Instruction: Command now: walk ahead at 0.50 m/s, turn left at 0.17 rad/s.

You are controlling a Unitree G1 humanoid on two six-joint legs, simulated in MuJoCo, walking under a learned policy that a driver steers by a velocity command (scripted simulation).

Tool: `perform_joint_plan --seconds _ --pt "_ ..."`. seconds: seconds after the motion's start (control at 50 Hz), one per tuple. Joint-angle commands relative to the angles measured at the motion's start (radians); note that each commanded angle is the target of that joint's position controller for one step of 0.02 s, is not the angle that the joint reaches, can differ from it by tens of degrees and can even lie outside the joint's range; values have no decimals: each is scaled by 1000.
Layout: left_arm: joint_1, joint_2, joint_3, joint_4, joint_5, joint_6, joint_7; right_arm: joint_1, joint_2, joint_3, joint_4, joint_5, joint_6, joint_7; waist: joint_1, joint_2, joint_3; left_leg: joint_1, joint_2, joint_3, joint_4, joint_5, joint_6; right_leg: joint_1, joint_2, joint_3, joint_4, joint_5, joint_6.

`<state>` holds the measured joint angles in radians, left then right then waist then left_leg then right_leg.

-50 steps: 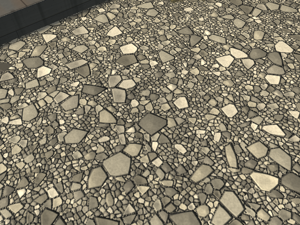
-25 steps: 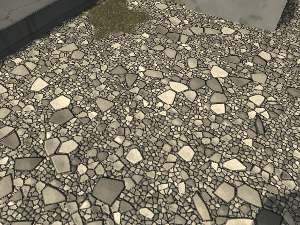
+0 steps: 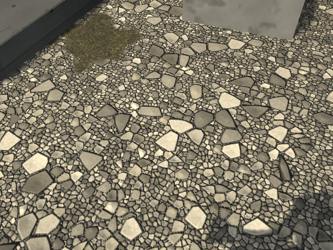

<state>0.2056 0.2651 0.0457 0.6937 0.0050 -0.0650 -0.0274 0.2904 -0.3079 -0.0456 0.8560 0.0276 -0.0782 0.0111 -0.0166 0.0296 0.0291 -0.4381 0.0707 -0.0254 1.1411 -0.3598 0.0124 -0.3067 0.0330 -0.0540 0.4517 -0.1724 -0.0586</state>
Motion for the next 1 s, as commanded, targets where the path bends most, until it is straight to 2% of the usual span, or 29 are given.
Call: perform_joint_plan --seconds 0.02,0.08,0.18,0.28,0.3,0.34,0.36,0.38,0.4,0.42,0.44,0.46,0.48,0.5,0.52,0.58,0.64,0.7,0.76,0.8,0.84,0.86,0.88,0.9,0.92,0.94,0.96,0.98,1.0 --pt "26 102 36 -25 5 -36 1 28 -61 -20 -50 2 13 -5 5 -114 -61 -174 72 -68 -7 90 -12 176 -282 253 -285 153 -175" --pt "37 122 46 10 13 -50 12 -35 -47 -20 -72 -3 31 -10 8 -87 -9 -244 64 -100 -108 211 -31 162 -281 145 -329 212 -168" --pt "58 150 52 48 6 -46 29 -171 -21 -9 -112 -10 21 15 54 -72 33 -216 37 -34 -387 458 -21 191 -252 -19 -356 238 -118" --pt "131 178 65 103 -14 -14 37 -296 -19 -4 -188 -9 22 43 94 -62 69 -271 18 21 -517 379 25 375 -307 -76 -291 323 -94" --pt "130 185 68 108 -18 -5 40 -302 -25 -7 -201 -8 22 50 87 -70 64 -263 6 41 -528 328 39 407 -316 -87 -255 404 -84" --pt "111 213 75 104 -20 12 50 -255 -55 -23 -211 -9 27 57 44 -109 6 -154 -55 105 -525 220 77 440 -316 -118 -120 742 -59" --pt "100 223 77 100 -20 22 56 -167 -84 -41 -197 -8 30 55 -8 -121 -51 -35 -97 132 -526 182 101 430 -304 -135 16 881 -43" --pt "87 219 73 93 -22 29 63 -12 -135 -72 -159 -5 32 46 -93 -100 -133 192 -138 131 -584 227 138 344 -266 -162 225 873 -10" --pt "104 184 56 67 -1 22 68 129 -231 -106 -136 -8 42 24 -140 32 -229 492 -3 -102 -608 333 202 97 -209 -164 546 549 43" --pt "202 46 13 20 26 -8 49 74 -309 -110 -159 -15 36 19 -8 248 -328 785 251 -667 -701 348 405 -327 27 -41 887 -428 114" --pt "105 138 26 25 -8 -41 35 94 -228 -88 -184 -19 28 22 -91 109 -413 815 274 -722 -766 451 406 -396 3 153 971 -462 98" --pt "28 163 32 -5 -36 -54 30 47 -185 -76 -189 -24 20 21 -88 68 -290 718 240 -544 -756 618 365 -442 -40 154 949 -387 82" --pt "11 154 31 -2 -24 -58 37 -5 -157 -70 -193 -13 18 19 -49 -19 -199 578 187 -417 -749 717 325 -423 -82 142 870 -314 79" --pt "2 164 39 2 -1 -52 47 -59 -132 -65 -205 -8 23 13 -17 -40 -139 449 153 -343 -765 760 297 -381 -108 132 800 -270 88" --pt "15 172 45 0 3 -37 50 -90 -117 -58 -221 -21 28 7 16 -21 -125 347 132 -307 -789 804 290 -308 -120 137 773 -244 94" --pt "49 126 36 -2 10 0 57 -110 -144 -67 -226 -30 33 -4 54 4 -122 219 91 -237 -811 920 287 -245 -95 114 640 -184 132" --pt "-8 105 27 -18 14 12 62 -100 -161 -73 -216 -14 54 -26 39 33 -148 197 44 -203 -783 884 243 -226 -59 109 465 -53 156" --pt "-91 104 23 -38 4 16 53 -85 -159 -73 -211 -8 82 -44 7 63 -162 207 25 -233 -754 744 196 -196 -29 123 323 63 161" --pt "-153 117 26 -57 0 15 43 -74 -155 -72 -213 -10 100 -50 -13 80 -145 245 36 -319 -715 626 183 -194 -7 149 220 37 154" --pt "-149 135 34 -60 0 7 37 -85 -149 -69 -222 -11 106 -51 -5 98 -135 276 41 -391 -674 569 174 -168 4 167 144 -8 137" --pt "-101 143 43 -50 0 -6 35 -127 -137 -64 -239 -6 107 -52 38 120 -124 276 7 -427 -618 497 139 -65 -1 158 -15 84 102" --pt "-69 170 51 -47 10 -12 40 -127 -111 -56 -251 -12 105 -51 48 89 -145 222 -37 -406 -545 394 101 68 -81 197 -79 249 65" --pt "-49 229 61 -57 24 -8 52 -74 -53 -39 -259 -32 101 -49 18 -94 -209 100 -137 -275 -332 38 46 247 -291 371 -60 573 -23" --pt "-10 242 66 -30 45 11 50 21 -74 -44 -271 -16 101 -49 -31 -342 -240 -107 -239 -163 -153 -391 -12 358 -473 648 -71 707 -217" --pt "-26 186 56 -49 20 16 49 59 -165 -66 -237 -23 101 -47 -16 -252 -230 -152 -161 -165 20 -341 -54 338 -478 657 -76 586 -245" --pt "-50 137 43 -62 16 20 52 7 -200 -82 -223 -11 113 -47 3 -169 -183 -166 -135 -146 93 -260 -75 287 -407 509 -62 500 -202" --pt "-85 124 38 -69 15 29 54 -13 -185 -84 -214 -6 130 -52 -3 -117 -151 -164 -118 -125 114 -201 -91 234 -344 411 -72 404 -163" --pt "-111 123 36 -71 8 37 57 -34 -172 -83 -226 -8 141 -54 -2 -119 -118 -169 -99 -115 115 -153 -100 188 -324 365 -91 333 -153" --pt "-122 133 36 -68 12 44 61 -42 -138 -74 -233 -5 147 -50 -6 -135 -95 -137 -94 -81 90 -116 -105 134 -286 298 -115 305 -145"
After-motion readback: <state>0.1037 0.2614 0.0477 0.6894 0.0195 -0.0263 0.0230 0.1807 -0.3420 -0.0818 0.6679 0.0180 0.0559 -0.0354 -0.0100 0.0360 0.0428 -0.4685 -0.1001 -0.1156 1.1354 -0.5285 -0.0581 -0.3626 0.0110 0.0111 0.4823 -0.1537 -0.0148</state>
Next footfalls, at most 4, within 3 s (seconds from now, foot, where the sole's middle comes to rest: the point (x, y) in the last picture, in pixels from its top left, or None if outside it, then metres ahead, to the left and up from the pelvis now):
0.38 left None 0.36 0.17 -0.78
0.86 right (164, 225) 0.57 0.05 -0.78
1.28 left None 0.37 0.23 -0.78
1.82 right None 0.45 -0.05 -0.78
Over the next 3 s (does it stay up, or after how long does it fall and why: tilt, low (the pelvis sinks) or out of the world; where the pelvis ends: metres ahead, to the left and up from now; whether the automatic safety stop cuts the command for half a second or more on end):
stays up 0.61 0.26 0.01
